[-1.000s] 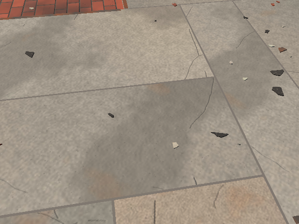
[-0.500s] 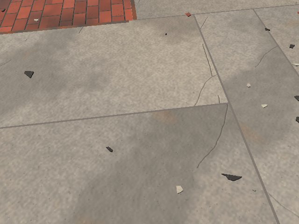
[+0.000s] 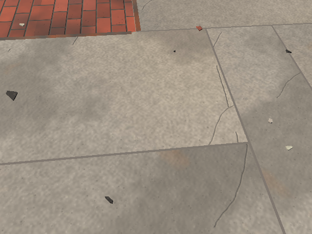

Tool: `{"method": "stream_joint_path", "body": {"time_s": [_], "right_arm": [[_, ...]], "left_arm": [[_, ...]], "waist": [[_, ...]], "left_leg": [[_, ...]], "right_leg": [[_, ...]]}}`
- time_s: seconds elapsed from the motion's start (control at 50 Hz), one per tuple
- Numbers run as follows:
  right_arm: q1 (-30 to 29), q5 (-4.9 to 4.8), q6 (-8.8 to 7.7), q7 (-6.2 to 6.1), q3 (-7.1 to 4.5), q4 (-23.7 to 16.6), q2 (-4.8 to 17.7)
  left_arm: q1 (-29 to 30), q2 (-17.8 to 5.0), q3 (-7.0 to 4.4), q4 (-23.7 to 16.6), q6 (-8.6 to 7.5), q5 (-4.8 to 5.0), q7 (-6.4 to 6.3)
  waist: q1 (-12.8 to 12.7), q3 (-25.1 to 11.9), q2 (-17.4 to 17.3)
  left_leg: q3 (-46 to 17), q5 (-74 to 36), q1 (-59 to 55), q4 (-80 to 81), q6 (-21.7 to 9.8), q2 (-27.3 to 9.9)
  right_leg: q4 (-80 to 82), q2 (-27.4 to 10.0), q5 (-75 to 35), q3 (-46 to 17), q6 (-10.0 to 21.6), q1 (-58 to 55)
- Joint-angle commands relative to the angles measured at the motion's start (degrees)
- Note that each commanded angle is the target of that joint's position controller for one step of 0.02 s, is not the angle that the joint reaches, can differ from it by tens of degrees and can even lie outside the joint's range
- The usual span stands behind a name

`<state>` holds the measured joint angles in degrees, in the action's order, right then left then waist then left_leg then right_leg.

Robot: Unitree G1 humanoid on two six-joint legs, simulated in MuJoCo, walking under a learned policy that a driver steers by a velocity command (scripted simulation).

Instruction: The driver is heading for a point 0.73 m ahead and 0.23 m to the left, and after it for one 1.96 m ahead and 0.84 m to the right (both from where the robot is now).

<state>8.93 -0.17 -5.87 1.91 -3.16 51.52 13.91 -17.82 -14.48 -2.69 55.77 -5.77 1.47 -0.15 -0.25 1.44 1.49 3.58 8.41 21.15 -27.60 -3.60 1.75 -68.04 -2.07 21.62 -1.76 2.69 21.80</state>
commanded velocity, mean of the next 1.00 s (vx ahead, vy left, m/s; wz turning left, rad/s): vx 0.50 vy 0.00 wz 0.31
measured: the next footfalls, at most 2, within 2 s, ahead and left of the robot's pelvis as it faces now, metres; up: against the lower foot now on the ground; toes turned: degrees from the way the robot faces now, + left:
right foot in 0.44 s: +0.41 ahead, -0.16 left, +0.00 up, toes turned +2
left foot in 0.98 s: +0.62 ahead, +0.16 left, +0.00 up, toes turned +25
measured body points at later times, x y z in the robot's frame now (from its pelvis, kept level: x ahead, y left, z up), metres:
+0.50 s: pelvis +0.27 -0.05 -0.01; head +0.31 -0.06 +0.44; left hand +0.45 +0.20 -0.10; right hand +0.25 -0.32 -0.15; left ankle +0.09 +0.08 -0.68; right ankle +0.37 -0.15 -0.73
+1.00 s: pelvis +0.52 +0.03 -0.02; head +0.54 +0.05 +0.43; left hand +0.44 +0.30 -0.16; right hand +0.79 -0.14 -0.11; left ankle +0.59 +0.15 -0.74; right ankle +0.38 -0.16 -0.72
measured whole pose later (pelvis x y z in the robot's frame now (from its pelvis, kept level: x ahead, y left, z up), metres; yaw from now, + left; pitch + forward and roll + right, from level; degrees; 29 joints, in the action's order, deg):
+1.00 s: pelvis +0.52 +0.03 -0.02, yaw +21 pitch +2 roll -2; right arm 3.3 -1.5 -2.0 2.8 -4.9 44.3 14.6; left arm -17.5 -15.4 -5.2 54.0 -3.1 0.6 -1.4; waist -1.8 2.2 -0.3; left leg 4.1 9.4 29.9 -37.2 -6.6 -1.1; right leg -35.5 -7.4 26.7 16.4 -3.4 -0.6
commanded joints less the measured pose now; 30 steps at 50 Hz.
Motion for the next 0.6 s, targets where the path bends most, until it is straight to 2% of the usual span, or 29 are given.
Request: {"method": "stream_joint_path", "body": {"time_s": [0.02, 0.06, 0.1, 0.14, 0.22, 0.3, 0.36, 0.4, 0.42, 0.44, 0.46, 0.48, 0.5, 0.52, 0.54, 0.56, 0.6], "right_arm": [[2.4, 0.77, -0.75, 0.20, -0.60, -1.2, 4.0], [4.3, 0.49, -1.00, -0.13, -0.95, 0.0, 5.5], [6.2, 0.47, -0.95, -0.90, -1.34, 0.8, 7.2], [8.1, 0.32, -0.55, -1.57, -1.32, 1.5, 7.5], [11.4, -0.22, -0.09, -2.14, -1.19, 2.8, 7.9], [15.9, -0.71, 0.72, -2.22, -1.27, 4.9, 8.0], [16.1, -1.04, 1.60, -2.70, -1.83, 5.3, 9.0], [14.0, -1.18, 1.99, -2.82, -2.29, 4.8, 10.1], [12.8, -1.08, 2.13, -2.76, -2.00, 4.3, 9.3], [11.7, -0.45, 2.03, -2.62, -1.12, 2.8, 7.0], [18.1, -0.53, 1.11, -2.42, 0.73, 1.9, 0.0], [18.3, -1.52, 0.08, -2.20, 0.33, 2.6, 2.4], [13.7, -2.89, -0.15, -2.28, -1.21, 1.4, 7.4], [10.5, -2.87, 0.06, -2.57, -1.37, 0.6, 7.5], [8.8, -2.23, 0.54, -2.85, -1.67, 0.3, 6.7], [9.7, -2.08, 1.33, -3.02, -2.05, 0.1, 5.4], [10.9, -1.91, 2.79, -2.59, -1.85, -0.1, 2.6]], "left_arm": [[-0.7, -4.3, -1.63, -3.7, -0.01, -0.36, -0.58], [-0.6, -3.0, -1.63, -3.9, 1.03, -0.51, -0.74], [3.7, -3.4, -1.88, -5.5, 1.40, -0.97, -0.90], [7.8, -3.3, -1.96, -6.8, 1.34, -1.23, -0.77], [15.3, -2.0, -1.42, -8.7, 0.88, -0.92, -0.01], [22.5, -2.1, -0.96, -11.2, 0.37, -0.48, 1.08], [23.5, -3.3, -1.09, -12.5, -0.65, -0.25, 2.05], [18.3, -5.5, -2.00, -11.4, -1.23, -0.29, 2.09], [10.7, -7.7, -3.23, -9.1, -1.40, -0.46, 1.72], [-0.5, -11.3, -4.51, -6.7, -1.58, -1.34, 1.14], [-7.6, -16.9, -5.91, -5.4, -1.08, -2.19, 0.81], [-7.9, -12.3, -4.51, -5.4, -0.85, -2.03, 0.88], [-3.0, -8.6, -3.34, -6.2, -0.85, -1.68, 0.71], [1.6, -6.5, -2.61, -7.0, -0.81, -1.47, 0.67], [5.2, -4.7, -2.08, -7.0, -0.86, -1.56, 0.88], [7.3, -3.9, -1.89, -6.9, -0.87, -1.53, 1.04], [8.2, -3.9, -2.20, -6.3, -0.86, -1.98, 1.01]], "waist": [[-0.4, -4.6, -5.8], [-1.0, -2.8, -5.5], [-0.4, -0.9, -4.3], [0.5, -0.1, -4.1], [2.8, 1.3, -4.6], [5.2, 3.6, -4.4], [4.0, 3.8, -5.4], [0.5, 0.8, -6.9], [-3.3, -3.7, -6.4], [-7.6, -12.2, -3.8], [-6.4, -21.9, 9.8], [-6.8, -25.6, 13.1], [-6.0, -16.4, 9.2], [-4.4, -10.7, 5.9], [-2.8, -6.4, 3.6], [-0.7, -4.1, 4.6], [1.2, -2.4, 4.7]], "left_leg": [[-18.4, -5.3, -12.8, 17.0, -9.6, -15.0], [-15.4, -7.7, -10.3, 19.3, -10.4, -14.6], [-13.8, -9.4, -10.9, 20.8, -10.7, -14.7], [-12.1, -10.5, -12.8, 21.2, -9.9, -14.2], [-8.1, -10.0, -14.5, 21.6, -7.8, -12.4], [-9.1, -9.4, -20.1, 19.2, -8.0, -14.1], [-11.6, -11.6, -23.3, 15.1, -7.4, -16.2], [-12.3, -19.6, -22.5, 10.1, -6.2, -16.0], [-10.6, -26.2, -20.4, 2.1, -4.8, -13.2], [-8.2, -20.2, -10.8, -12.7, -2.8, -9.5], [-3.1, 3.8, 12.2, -35.4, 1.8, -0.4], [-11.0, 24.7, 18.6, -45.1, 1.6, 0.1], [-11.7, 21.6, 22.8, -48.7, 0.8, -3.2], [-9.9, 16.4, 22.3, -47.7, 0.5, -6.2], [-9.4, 12.5, 19.9, -44.7, 0.5, -8.0], [-9.6, 10.2, 16.8, -42.5, 0.4, -9.6], [-9.0, 8.3, 14.0, -41.2, 0.5, -10.5]], "right_leg": [[0.5, -6.3, -6.0, -2.7, 0.5, 12.0], [4.0, -6.9, -7.7, -2.0, -0.2, 12.4], [9.4, -7.2, -12.7, -1.8, -1.3, 16.6], [15.6, -7.1, -18.6, -1.5, -2.0, 19.4], [28.1, -5.0, -27.6, 0.5, -2.0, 17.7], [35.0, -3.3, -25.9, 1.1, -1.9, 18.2], [39.2, -2.2, -21.2, 0.4, -1.0, 15.6], [41.1, -0.1, -18.3, 1.7, 0.1, 6.0], [42.2, 1.2, -18.4, 2.9, 1.5, -5.0], [39.1, -4.9, -19.7, -2.7, 4.6, -22.9], [41.6, -20.3, -13.1, -25.5, 12.3, -46.3], [48.8, -23.3, -7.9, -38.3, 13.9, -46.4], [49.9, -21.3, -5.6, -29.9, 10.8, -38.7], [51.6, -19.4, -7.2, -22.0, 8.7, -29.9], [54.2, -17.1, -9.5, -16.3, 7.6, -22.0], [56.5, -15.1, -11.3, -11.6, 6.7, -16.6], [59.3, -14.1, -14.2, -6.1, 7.1, -11.3]]}}
Velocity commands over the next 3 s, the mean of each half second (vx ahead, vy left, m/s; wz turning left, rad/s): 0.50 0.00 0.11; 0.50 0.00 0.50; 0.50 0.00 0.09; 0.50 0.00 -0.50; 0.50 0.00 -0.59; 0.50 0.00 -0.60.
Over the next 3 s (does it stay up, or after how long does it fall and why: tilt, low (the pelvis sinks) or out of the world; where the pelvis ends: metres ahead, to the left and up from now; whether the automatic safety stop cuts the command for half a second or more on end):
stays up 1.61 0.11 -0.01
